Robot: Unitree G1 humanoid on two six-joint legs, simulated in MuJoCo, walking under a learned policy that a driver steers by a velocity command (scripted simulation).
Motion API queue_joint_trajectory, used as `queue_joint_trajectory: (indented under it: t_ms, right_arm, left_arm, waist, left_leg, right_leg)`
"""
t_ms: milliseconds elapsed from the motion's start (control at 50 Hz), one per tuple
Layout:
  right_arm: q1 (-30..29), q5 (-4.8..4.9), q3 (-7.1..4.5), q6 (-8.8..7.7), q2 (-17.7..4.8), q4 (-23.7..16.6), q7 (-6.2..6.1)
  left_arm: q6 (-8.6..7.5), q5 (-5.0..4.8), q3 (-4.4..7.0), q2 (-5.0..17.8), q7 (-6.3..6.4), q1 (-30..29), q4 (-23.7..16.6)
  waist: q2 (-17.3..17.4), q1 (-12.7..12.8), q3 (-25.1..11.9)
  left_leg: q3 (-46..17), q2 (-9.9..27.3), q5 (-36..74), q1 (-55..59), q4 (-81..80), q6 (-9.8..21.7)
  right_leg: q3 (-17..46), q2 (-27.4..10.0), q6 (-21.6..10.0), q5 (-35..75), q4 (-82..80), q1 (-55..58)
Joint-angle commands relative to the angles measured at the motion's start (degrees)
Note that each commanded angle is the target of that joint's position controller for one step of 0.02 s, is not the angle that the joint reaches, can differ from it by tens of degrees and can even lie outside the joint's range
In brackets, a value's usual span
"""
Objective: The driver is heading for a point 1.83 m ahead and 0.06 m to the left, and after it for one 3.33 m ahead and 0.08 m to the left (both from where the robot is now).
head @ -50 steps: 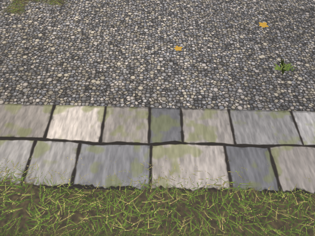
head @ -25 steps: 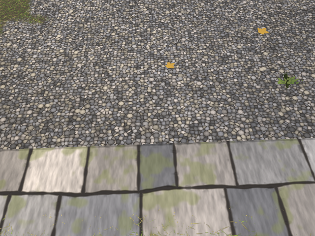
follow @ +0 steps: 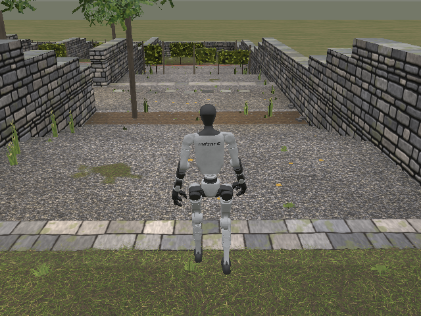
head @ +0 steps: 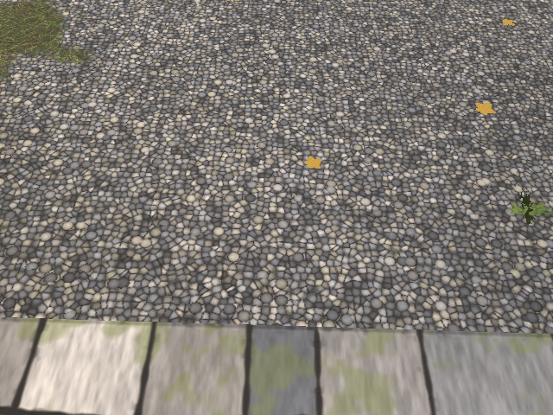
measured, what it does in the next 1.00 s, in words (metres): steps on the spot: right foot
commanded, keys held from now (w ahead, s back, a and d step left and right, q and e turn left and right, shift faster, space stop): no key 1.00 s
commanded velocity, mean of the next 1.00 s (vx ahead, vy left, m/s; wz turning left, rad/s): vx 0.02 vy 0.00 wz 0.00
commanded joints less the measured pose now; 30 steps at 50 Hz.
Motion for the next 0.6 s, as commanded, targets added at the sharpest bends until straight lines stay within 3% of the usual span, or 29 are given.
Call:
queue_joint_trajectory:
  t_ms: [20,80,140,180,200,220,260,340,600]
  right_arm:
    - [1.4,0.04,-1.25,0.34,-8.0,-1.7,-0.50]
    - [-2.7,-0.58,-1.24,1.36,-7.3,-2.0,-1.19]
    - [-1.7,0.88,-1.18,2.09,-6.7,-0.5,-1.67]
    - [0.9,1.09,-1.00,2.29,-5.9,0.9,-1.66]
    - [2.1,0.91,-1.40,2.45,-6.2,0.8,-1.76]
    - [1.5,0.65,-1.41,2.50,-6.1,0.9,-2.08]
    - [2.3,0.63,-1.33,2.46,-5.0,1.6,-2.38]
    - [3.8,0.58,-1.39,2.58,-4.6,3.4,-2.14]
    - [4.8,1.18,-1.40,3.47,-5.0,6.9,-2.27]
  left_arm:
    - [2.65,-0.21,1.40,5.0,1.31,3.3,-1.0]
    - [3.85,0.19,1.17,2.7,2.10,4.8,0.6]
    - [3.74,0.74,1.14,1.5,1.64,7.3,2.9]
    - [3.91,1.96,1.11,3.2,1.36,5.7,2.2]
    - [3.80,1.38,1.61,6.0,1.50,4.8,2.3]
    - [3.20,1.05,1.46,5.0,1.42,4.1,2.6]
    - [1.88,1.20,1.13,3.8,1.51,2.0,2.7]
    - [0.52,0.72,0.90,2.9,1.41,3.8,3.5]
    - [1.12,0.53,0.26,1.3,1.36,7.8,4.9]
  waist:
    - [6.9,-0.6,-8.4]
    - [9.3,1.2,-6.2]
    - [8.4,2.3,-6.4]
    - [5.0,0.9,-2.4]
    - [0.3,-1.5,0.3]
    - [-1.9,-1.2,1.7]
    - [-4.2,-2.4,1.7]
    - [-1.7,-2.0,0.6]
    - [1.1,-1.2,-0.8]
  left_leg:
    - [-20.1,16.6,4.2,13.1,-11.8,11.5]
    - [-13.9,11.8,-6.1,3.9,-14.9,8.3]
    - [-10.4,9.1,-16.9,1.4,-14.7,5.9]
    - [-9.0,6.8,-25.1,0.0,-13.7,1.5]
    - [-5.9,3.8,-22.9,2.4,-12.8,0.0]
    - [-3.9,2.5,-18.2,8.1,-9.9,-0.8]
    - [-3.2,2.4,-10.6,13.6,-6.3,-0.2]
    - [-2.7,2.2,-3.1,14.6,-4.5,0.7]
    - [-2.6,2.5,7.5,16.1,-2.1,0.3]
  right_leg:
    - [3.5,-4.2,1.5,-1.5,7.9,-9.3]
    - [1.2,-3.8,1.3,6.6,-3.2,-0.5]
    - [-1.8,-2.0,-0.6,19.9,-15.8,7.7]
    - [1.1,-5.2,-3.0,19.4,-22.2,6.7]
    - [1.6,-5.7,-4.4,9.9,-23.1,0.2]
    - [2.6,-5.5,-4.5,3.3,-25.9,-6.5]
    - [3.0,-5.7,-2.8,4.6,-28.8,-9.5]
    - [2.3,-5.1,-2.0,11.5,-27.4,-5.9]
    - [0.4,-3.8,-2.2,24.1,-24.7,-0.5]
